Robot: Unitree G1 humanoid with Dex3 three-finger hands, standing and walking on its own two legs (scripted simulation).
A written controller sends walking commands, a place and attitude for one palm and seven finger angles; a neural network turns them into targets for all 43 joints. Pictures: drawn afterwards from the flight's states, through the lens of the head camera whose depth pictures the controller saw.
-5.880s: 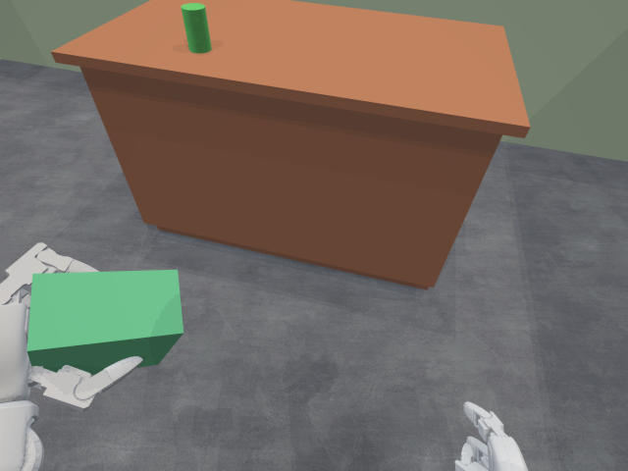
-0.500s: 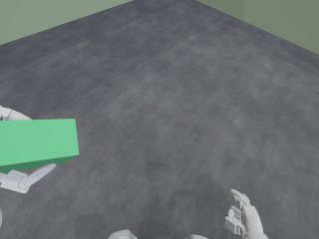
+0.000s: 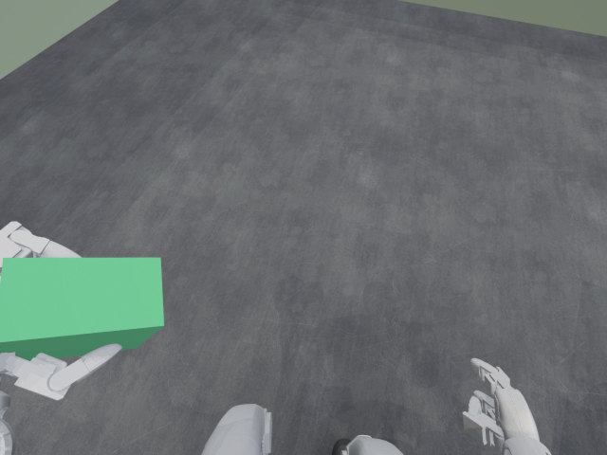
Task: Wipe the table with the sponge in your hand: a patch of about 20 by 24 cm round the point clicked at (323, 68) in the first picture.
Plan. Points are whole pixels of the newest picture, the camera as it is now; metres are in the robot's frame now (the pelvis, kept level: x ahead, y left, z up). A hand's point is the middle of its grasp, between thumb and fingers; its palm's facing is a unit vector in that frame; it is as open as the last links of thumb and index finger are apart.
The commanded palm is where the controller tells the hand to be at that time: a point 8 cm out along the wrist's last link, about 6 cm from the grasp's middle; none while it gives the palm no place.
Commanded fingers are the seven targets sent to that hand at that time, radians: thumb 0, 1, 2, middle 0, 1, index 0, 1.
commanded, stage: turn to face it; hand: left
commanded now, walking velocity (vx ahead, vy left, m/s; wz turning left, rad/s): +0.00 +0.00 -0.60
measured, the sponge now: (105, 310) +0.24 +0.19 +0.14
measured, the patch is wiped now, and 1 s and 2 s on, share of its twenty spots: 0.00 0.00 0.00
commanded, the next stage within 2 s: none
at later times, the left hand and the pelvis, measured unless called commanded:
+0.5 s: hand (84, 367) +0.18 +0.18 +0.17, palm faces +0.15 -0.88 -0.45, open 10.7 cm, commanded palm +0.13 +0.23 +0.18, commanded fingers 0.00 0.10 1.30 -1.20 -1.60 -1.20 -1.60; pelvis -0.09 +0.00 +0.00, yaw -15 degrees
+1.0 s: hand (277, 446) +0.13 +0.02 +0.18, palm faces -0.22 -0.77 -0.61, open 10.7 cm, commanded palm +0.11 +0.10 +0.18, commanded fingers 0.00 0.10 1.30 -1.20 -1.60 -1.20 -1.60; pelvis -0.18 -0.04 +0.00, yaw -34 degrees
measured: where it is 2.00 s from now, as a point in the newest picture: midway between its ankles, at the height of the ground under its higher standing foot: outside the picture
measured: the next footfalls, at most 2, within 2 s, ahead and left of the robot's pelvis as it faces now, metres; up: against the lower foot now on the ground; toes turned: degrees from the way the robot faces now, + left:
left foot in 0.40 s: -0.03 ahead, +0.14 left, +0.00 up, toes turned -8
right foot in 0.72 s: -0.13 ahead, -0.17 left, +0.00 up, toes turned -30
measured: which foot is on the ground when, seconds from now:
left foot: up 0.00-0.38, down 0.40-0.72, up 0.74-1.00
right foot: down 0.00-0.42, up 0.44-0.70, down 0.72-1.00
